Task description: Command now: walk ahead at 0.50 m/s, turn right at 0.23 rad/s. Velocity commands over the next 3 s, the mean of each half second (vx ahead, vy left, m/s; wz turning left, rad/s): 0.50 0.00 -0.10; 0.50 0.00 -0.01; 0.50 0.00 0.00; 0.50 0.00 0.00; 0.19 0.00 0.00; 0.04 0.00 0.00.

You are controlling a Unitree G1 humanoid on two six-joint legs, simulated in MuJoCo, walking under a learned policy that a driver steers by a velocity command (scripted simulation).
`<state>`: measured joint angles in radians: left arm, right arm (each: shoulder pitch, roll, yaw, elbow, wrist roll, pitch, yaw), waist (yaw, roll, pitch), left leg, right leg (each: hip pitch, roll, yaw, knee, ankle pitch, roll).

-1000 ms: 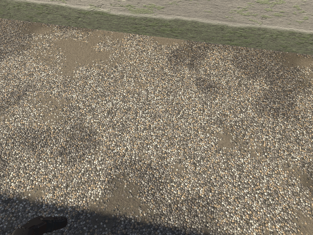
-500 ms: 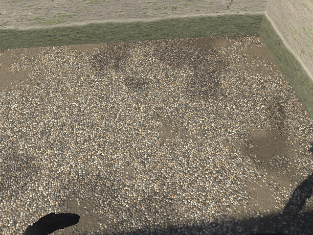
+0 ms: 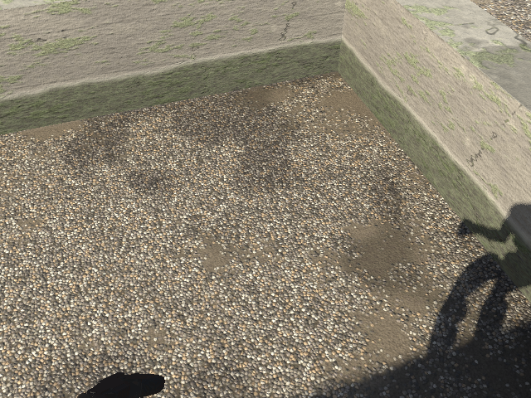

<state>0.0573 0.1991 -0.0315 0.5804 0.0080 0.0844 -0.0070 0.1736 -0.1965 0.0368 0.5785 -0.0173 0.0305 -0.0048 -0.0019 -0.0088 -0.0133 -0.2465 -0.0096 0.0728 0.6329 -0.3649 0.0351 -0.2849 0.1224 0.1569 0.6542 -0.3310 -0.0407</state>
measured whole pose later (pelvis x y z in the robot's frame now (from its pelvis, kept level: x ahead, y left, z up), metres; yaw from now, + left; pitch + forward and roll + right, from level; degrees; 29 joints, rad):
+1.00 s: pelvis +0.01 -0.01 +0.00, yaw +0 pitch -2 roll +0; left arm 0.07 0.17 -0.06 0.59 0.00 0.07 0.00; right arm 0.14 -0.16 0.03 0.58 -0.03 0.06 -0.01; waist 0.01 0.00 -0.01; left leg -0.24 0.01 0.06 0.67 -0.41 0.01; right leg -0.27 0.13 0.11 0.68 -0.37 -0.06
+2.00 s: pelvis +0.01 -0.01 +0.00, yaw +1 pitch -1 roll +0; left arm 0.06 0.15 -0.07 0.59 0.01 0.06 -0.01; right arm 0.13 -0.15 0.04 0.57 -0.03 0.07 -0.01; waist 0.01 0.00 -0.01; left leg -0.23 0.01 0.06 0.66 -0.40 0.01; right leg -0.27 0.11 0.09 0.67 -0.36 -0.06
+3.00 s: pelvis +0.03 +0.01 +0.02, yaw +1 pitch +1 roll +0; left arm 0.21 0.21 -0.07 0.69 0.02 0.07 0.00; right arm 0.29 -0.23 0.06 0.68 -0.02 0.06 -0.01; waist 0.00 0.00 -0.02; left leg -0.10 -0.02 0.05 0.31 -0.22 0.04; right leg -0.13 0.07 0.10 0.32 -0.20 -0.04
